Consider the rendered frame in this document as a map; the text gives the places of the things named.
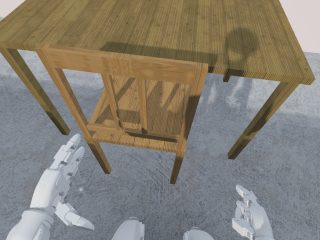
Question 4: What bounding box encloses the table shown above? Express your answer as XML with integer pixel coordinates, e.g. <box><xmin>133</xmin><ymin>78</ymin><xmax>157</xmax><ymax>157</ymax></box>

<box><xmin>0</xmin><ymin>0</ymin><xmax>316</xmax><ymax>160</ymax></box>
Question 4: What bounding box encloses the left robot hand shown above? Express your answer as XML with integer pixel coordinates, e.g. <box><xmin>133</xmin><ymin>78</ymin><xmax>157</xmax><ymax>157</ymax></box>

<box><xmin>30</xmin><ymin>133</ymin><xmax>95</xmax><ymax>231</ymax></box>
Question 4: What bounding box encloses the left robot shin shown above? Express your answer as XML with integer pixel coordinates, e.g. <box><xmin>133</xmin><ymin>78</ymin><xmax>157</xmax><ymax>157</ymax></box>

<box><xmin>128</xmin><ymin>217</ymin><xmax>138</xmax><ymax>221</ymax></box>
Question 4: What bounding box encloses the chair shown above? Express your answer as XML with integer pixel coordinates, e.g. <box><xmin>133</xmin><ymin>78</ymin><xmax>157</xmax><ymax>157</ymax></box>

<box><xmin>34</xmin><ymin>43</ymin><xmax>209</xmax><ymax>184</ymax></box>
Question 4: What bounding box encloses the right robot hand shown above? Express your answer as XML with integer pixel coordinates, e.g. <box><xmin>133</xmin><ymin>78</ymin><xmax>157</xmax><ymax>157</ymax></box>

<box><xmin>232</xmin><ymin>184</ymin><xmax>274</xmax><ymax>240</ymax></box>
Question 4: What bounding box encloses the robot left forearm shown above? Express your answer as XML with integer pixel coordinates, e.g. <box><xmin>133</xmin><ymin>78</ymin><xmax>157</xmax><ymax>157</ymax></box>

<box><xmin>6</xmin><ymin>209</ymin><xmax>54</xmax><ymax>240</ymax></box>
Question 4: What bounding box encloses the right robot thigh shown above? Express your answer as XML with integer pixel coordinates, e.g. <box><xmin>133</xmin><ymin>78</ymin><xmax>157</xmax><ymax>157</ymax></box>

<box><xmin>183</xmin><ymin>229</ymin><xmax>214</xmax><ymax>240</ymax></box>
